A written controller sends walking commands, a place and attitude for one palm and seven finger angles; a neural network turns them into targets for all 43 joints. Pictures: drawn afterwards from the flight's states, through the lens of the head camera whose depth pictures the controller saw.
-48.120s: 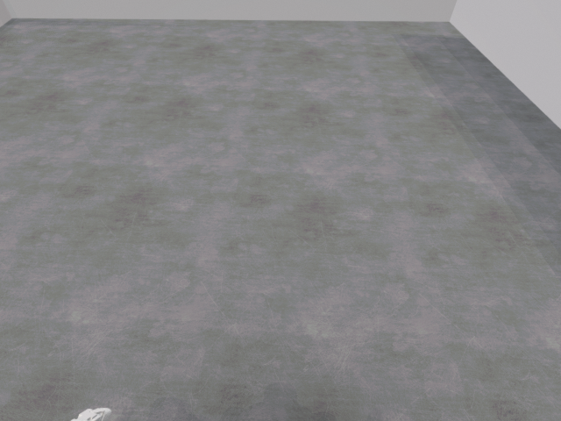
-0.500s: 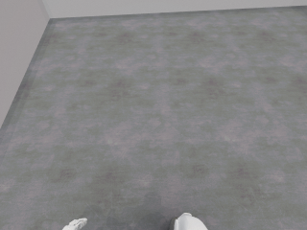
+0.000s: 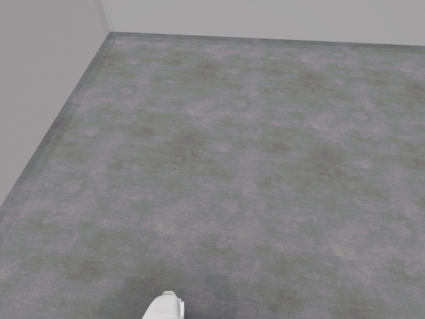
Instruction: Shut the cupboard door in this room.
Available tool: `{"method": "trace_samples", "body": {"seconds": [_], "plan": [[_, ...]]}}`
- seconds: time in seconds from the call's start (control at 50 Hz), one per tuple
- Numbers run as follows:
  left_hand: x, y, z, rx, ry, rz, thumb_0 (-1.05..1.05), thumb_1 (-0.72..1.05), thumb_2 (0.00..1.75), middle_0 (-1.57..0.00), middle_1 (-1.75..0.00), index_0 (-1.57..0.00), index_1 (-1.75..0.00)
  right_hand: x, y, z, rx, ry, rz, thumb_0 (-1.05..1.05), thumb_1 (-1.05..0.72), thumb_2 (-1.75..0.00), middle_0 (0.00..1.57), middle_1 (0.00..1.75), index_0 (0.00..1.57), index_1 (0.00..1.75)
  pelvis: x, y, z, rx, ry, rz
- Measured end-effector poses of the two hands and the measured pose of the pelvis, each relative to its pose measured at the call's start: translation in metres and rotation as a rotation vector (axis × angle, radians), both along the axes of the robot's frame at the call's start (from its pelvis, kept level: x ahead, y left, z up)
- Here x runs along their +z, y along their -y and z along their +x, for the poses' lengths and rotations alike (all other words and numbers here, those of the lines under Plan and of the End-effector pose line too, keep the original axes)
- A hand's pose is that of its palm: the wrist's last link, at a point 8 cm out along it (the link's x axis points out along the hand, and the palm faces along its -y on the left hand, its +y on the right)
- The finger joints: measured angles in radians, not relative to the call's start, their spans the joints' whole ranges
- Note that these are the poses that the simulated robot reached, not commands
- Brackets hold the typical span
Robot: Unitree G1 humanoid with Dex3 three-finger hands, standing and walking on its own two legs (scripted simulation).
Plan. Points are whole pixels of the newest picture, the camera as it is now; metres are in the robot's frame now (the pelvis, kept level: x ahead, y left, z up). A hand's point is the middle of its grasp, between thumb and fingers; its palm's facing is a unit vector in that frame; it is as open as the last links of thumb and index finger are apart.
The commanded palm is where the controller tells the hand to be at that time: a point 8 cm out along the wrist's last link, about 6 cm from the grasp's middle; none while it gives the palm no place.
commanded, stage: walk around to get in front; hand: left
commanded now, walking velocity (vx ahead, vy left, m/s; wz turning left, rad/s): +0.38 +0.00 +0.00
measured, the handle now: out of the picture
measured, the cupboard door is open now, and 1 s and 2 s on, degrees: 91 91 91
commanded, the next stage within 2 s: walk to a spot facing it in 0.14 s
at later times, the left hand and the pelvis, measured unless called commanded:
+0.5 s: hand (150, 240) +0.31 +0.19 -0.17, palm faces +0.04 -0.97 -0.22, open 7.3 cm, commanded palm none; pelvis +0.20 +0.00 -0.02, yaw +2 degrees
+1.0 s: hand (114, 278) +0.22 +0.26 -0.20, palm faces +0.37 -0.90 -0.22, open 7.3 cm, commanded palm none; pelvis +0.24 +0.04 -0.01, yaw +19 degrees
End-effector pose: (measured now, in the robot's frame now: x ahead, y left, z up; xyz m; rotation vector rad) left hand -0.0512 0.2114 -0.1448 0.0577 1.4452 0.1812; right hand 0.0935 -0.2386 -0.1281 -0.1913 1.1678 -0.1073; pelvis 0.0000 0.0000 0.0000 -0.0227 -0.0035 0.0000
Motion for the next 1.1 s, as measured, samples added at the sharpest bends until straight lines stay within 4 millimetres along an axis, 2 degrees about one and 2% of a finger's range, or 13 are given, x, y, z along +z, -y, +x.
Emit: {"method": "trace_samples", "body": {"seconds": [0.1,0.16,0.22,0.3,0.42,0.48,0.54,0.6,0.68,0.8,0.92,1.0,1.1], "plan": [[-0.012,-0.007,0.001,0.061,-0.129,-0.043,0.00,0.91,0.90,-0.20,-0.30,-0.20,-0.30,-0.006,-0.035,0.084,0.081,0.073,-0.002,0.01,-0.92,-0.90,0.20,0.30,0.19,0.30,-0.014,-0.022,0.051,0.007,0.000,-0.002],[-0.016,-0.019,0.024,0.043,-0.166,-0.049,0.00,0.91,0.90,-0.20,-0.30,-0.20,-0.30,-0.009,-0.051,0.106,0.058,0.112,0.011,0.00,-0.91,-0.90,0.20,0.30,0.20,0.30,-0.018,-0.032,0.074,-0.011,0.014,0.012],[-0.011,-0.034,0.074,0.002,-0.120,-0.026,0.00,0.91,0.90,-0.20,-0.30,-0.20,-0.30,-0.009,-0.059,0.103,0.001,0.078,0.032,0.00,-0.91,-0.89,0.20,0.30,0.20,0.30,-0.010,-0.036,0.097,-0.032,0.021,0.018],[-0.002,-0.049,0.160,-0.060,0.008,0.016,0.00,0.91,0.90,-0.20,-0.30,-0.20,-0.29,0.000,-0.038,0.100,-0.113,0.062,-0.012,-0.04,-0.97,-0.89,0.21,0.30,0.20,0.30,-0.001,-0.035,0.127,-0.052,0.009,0.029],[0.010,-0.043,0.288,-0.110,0.239,0.067,0.00,0.91,0.90,-0.19,-0.30,-0.20,-0.29,-0.012,-0.020,0.079,-0.128,-0.143,-0.003,-0.03,-0.95,-0.89,0.20,0.30,0.20,0.30,-0.001,-0.018,0.169,-0.005,0.001,0.037],[0.011,-0.030,0.335,-0.118,0.325,0.090,0.00,0.91,0.90,-0.19,-0.30,-0.20,-0.29,-0.027,-0.011,0.076,-0.129,-0.242,0.027,-0.01,-0.93,-0.90,0.20,0.30,0.20,0.30,-0.011,-0.001,0.192,0.030,0.003,0.050],[0.012,-0.017,0.360,-0.109,0.377,0.104,0.00,0.91,0.90,-0.19,-0.30,-0.20,-0.29,-0.039,-0.003,0.086,-0.111,-0.304,0.044,0.00,-0.92,-0.90,0.20,0.30,0.20,0.30,-0.017,0.008,0.205,0.071,0.006,0.040],[0.017,-0.010,0.362,-0.073,0.375,0.101,0.00,0.91,0.90,-0.20,-0.30,-0.20,-0.30,-0.037,0.002,0.112,-0.074,-0.301,0.045,0.00,-0.92,-0.90,0.20,0.30,0.20,0.30,-0.012,0.011,0.213,0.107,0.011,0.042],[0.018,-0.008,0.348,-0.001,0.330,0.097,-0.01,0.91,0.90,-0.20,-0.30,-0.21,-0.30,-0.029,0.004,0.162,-0.012,-0.236,0.038,0.01,-0.91,-0.90,0.20,0.30,0.20,0.30,-0.006,0.011,0.223,0.155,0.006,0.038],[0.009,-0.036,0.317,0.111,0.273,0.113,-0.01,0.92,0.90,-0.20,-0.30,-0.21,-0.30,-0.013,-0.011,0.240,0.119,-0.122,-0.005,0.00,-0.91,-0.90,0.20,0.30,0.19,0.30,-0.005,-0.001,0.233,0.232,-0.001,0.019],[-0.024,-0.075,0.269,0.228,0.185,0.099,-0.01,0.91,0.90,-0.20,-0.30,-0.21,-0.30,-0.002,-0.047,0.310,0.260,0.017,-0.074,0.00,-0.91,-0.90,0.20,0.30,0.19,0.30,-0.022,-0.028,0.238,0.299,-0.003,-0.001],[-0.020,-0.091,0.247,0.273,0.108,0.103,0.00,0.91,0.90,-0.20,-0.30,-0.20,-0.30,0.011,-0.068,0.329,0.312,0.062,-0.098,0.00,-0.91,-0.90,0.20,0.30,0.20,0.30,-0.014,-0.040,0.239,0.337,-0.011,-0.022],[-0.004,-0.102,0.240,0.322,0.126,0.117,0.00,0.91,0.90,-0.20,-0.30,-0.20,-0.29,0.019,-0.086,0.335,0.368,0.034,-0.096,0.00,-0.91,-0.90,0.20,0.30,0.20,0.30,-0.001,-0.048,0.243,0.388,-0.024,-0.023]]}}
